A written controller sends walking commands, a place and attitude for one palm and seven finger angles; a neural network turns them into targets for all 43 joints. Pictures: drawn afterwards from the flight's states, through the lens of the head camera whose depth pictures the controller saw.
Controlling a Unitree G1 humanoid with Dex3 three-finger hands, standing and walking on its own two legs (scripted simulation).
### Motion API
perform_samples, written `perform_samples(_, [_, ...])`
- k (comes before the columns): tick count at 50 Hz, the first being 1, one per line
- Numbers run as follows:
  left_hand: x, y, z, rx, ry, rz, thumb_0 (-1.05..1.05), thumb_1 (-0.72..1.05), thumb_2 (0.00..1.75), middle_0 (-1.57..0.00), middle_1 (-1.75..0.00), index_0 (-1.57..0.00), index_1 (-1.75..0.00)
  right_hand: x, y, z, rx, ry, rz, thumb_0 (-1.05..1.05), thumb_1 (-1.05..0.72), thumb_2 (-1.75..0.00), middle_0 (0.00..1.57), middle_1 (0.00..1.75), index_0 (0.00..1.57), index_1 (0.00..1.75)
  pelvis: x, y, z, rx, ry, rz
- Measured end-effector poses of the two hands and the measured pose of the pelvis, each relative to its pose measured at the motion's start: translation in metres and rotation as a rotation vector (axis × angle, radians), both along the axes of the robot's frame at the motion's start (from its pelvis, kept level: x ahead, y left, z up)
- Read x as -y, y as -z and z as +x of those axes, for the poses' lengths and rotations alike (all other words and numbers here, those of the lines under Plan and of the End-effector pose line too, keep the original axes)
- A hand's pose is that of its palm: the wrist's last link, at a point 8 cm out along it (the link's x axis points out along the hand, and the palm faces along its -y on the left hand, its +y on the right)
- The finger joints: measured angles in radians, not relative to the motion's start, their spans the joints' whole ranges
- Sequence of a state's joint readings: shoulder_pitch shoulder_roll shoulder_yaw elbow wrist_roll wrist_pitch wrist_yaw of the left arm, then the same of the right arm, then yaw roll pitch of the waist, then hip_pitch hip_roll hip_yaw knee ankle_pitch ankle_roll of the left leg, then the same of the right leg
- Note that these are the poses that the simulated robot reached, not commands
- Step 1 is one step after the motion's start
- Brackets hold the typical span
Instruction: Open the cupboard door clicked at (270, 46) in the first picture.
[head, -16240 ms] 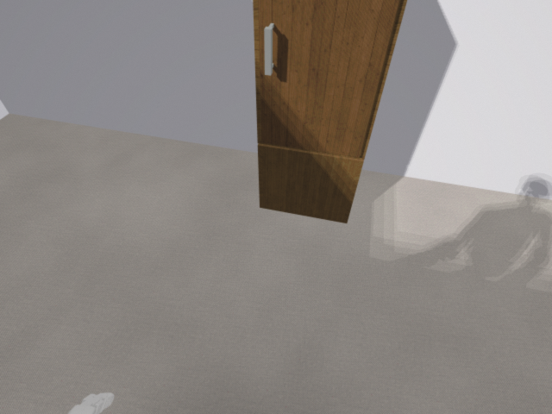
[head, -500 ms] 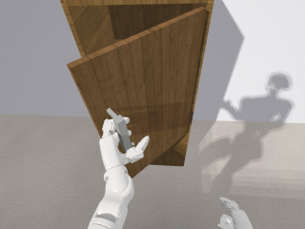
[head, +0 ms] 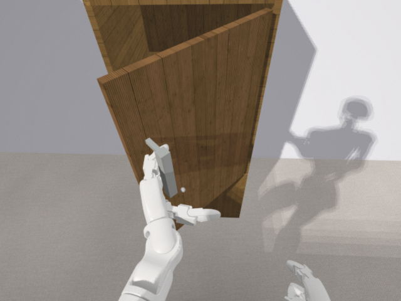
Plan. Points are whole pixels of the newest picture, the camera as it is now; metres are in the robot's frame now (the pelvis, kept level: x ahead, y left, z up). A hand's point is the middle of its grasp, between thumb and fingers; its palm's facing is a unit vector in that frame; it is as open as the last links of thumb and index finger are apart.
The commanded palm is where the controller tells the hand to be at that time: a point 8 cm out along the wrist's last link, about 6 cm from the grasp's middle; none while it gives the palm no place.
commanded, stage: slide the hand sideways off the handle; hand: left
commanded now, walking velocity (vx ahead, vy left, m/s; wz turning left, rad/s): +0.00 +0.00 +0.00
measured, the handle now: (161, 168) +0.36 +0.10 +0.08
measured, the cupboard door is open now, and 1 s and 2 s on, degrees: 45 48 48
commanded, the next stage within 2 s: draw the hand back to the body in 1.26 s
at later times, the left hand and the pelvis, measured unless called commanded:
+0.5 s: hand (174, 210) +0.27 +0.06 +0.07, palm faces -0.09 -1.00 +0.01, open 16.2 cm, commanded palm +0.25 +0.13 +0.07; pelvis -0.01 +0.02 +0.00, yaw -1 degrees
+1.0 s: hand (137, 236) +0.22 +0.12 +0.07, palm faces -0.01 -1.00 -0.02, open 16.2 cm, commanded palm +0.20 +0.18 +0.07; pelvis +0.00 +0.01 -0.01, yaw +0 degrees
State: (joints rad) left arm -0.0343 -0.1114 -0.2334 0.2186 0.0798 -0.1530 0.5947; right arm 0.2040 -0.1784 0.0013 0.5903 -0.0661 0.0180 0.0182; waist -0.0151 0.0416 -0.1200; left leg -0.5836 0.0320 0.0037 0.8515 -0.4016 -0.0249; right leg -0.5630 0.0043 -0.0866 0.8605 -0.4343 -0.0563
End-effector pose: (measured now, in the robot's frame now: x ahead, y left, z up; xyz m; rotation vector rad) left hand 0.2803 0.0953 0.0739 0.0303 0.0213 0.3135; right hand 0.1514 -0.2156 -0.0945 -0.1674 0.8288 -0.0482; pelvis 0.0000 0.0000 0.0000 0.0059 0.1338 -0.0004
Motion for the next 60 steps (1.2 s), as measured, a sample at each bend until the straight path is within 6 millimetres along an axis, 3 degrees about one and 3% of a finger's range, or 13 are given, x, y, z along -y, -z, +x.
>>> perform_samples(5, [-0.002,0.000,-0.001,-0.002,0.012,0.005,-0.01,-0.50,0.30,-0.33,-0.52,-0.29,-0.59,-0.004,-0.002,0.002,0.011,-0.012,0.000,0.01,-0.90,-0.90,0.20,0.30,0.20,0.30,-0.002,0.000,-0.003,0.007,-0.002,-0.001])
perform_samples(11, [-0.016,0.002,-0.009,0.042,0.383,0.094,-0.01,-0.49,0.30,-0.25,-0.41,-0.17,-0.45,-0.003,-0.002,-0.004,0.022,-0.013,-0.009,0.01,-0.90,-0.90,0.20,0.30,0.20,0.30,-0.004,0.002,-0.009,0.013,-0.009,0.001])
perform_samples(14, [-0.017,0.002,-0.013,0.031,0.486,0.035,-0.01,-0.50,0.30,-0.22,-0.37,-0.15,-0.39,-0.002,-0.002,-0.009,0.035,0.010,-0.008,0.01,-0.90,-0.90,0.20,0.30,0.20,0.30,-0.009,0.001,-0.011,0.024,-0.006,-0.004])
perform_samples(19, [-0.019,0.002,-0.015,0.018,0.441,-0.077,-0.01,-0.50,0.29,-0.18,-0.33,-0.16,-0.35,-0.005,-0.008,-0.014,0.047,0.023,-0.006,0.01,-0.90,-0.90,0.20,0.30,0.20,0.30,-0.013,-0.003,-0.010,0.029,0.007,0.000])
perform_samples(25, [-0.023,0.003,-0.025,0.046,0.402,-0.042,-0.01,-0.50,0.30,-0.17,-0.31,-0.18,-0.33,-0.009,-0.014,-0.012,0.069,0.011,0.003,0.01,-0.90,-0.90,0.20,0.30,0.20,0.30,-0.015,-0.001,-0.008,0.020,0.020,0.004])
perform_samples(38, [-0.051,0.003,-0.051,0.029,0.393,-0.024,-0.01,-0.50,0.30,-0.19,-0.32,-0.19,-0.32,-0.013,-0.017,0.005,0.114,0.002,0.006,0.01,-0.90,-0.90,0.20,0.30,0.20,0.30,-0.016,0.002,-0.003,0.016,0.015,-0.004])
perform_samples(52, [-0.085,0.002,-0.082,0.009,0.313,-0.004,-0.01,-0.50,0.30,-0.18,-0.32,-0.17,-0.32,-0.006,-0.017,0.018,0.154,-0.005,-0.003,0.01,-0.90,-0.90,0.20,0.30,0.20,0.30,-0.010,0.006,0.004,-0.002,0.004,-0.007])
perform_samples(60, [-0.090,0.004,-0.095,0.009,0.357,0.010,-0.01,-0.50,0.30,-0.16,-0.31,-0.15,-0.31,-0.001,-0.013,0.018,0.171,-0.007,-0.021,0.01,-0.90,-0.90,0.20,0.30,0.20,0.30,-0.008,0.013,0.001,-0.016,-0.006,-0.012])
